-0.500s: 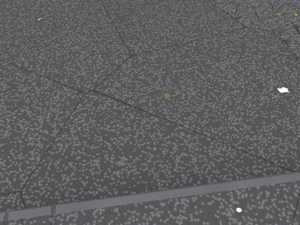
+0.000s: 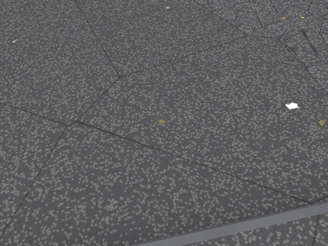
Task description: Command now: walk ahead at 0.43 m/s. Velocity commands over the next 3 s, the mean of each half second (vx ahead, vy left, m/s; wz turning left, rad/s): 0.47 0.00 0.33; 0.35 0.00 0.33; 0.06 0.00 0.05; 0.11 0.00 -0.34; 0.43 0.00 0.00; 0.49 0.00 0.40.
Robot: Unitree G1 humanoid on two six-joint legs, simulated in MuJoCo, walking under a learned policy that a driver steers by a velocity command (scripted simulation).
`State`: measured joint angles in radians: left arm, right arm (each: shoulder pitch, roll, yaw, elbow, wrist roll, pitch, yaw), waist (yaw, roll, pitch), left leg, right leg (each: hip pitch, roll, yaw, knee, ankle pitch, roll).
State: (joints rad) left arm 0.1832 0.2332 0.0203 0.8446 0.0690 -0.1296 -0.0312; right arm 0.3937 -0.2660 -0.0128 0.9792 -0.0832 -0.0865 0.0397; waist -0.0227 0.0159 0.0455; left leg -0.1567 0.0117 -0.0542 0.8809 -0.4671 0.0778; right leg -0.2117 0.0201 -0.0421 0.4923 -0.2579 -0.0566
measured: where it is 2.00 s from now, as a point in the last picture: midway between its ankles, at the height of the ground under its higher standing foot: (145, 217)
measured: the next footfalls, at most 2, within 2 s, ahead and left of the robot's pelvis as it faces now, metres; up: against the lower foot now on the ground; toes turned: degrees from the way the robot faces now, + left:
left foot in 0.42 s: +0.40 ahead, +0.13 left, +0.00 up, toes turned +9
right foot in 0.92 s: +0.74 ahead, +0.00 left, -0.14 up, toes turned +18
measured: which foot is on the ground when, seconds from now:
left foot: up 0.00-0.40, down 0.42-0.90, up 0.92-1.00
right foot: down 0.00-0.42, up 0.44-0.90, down 0.92-1.00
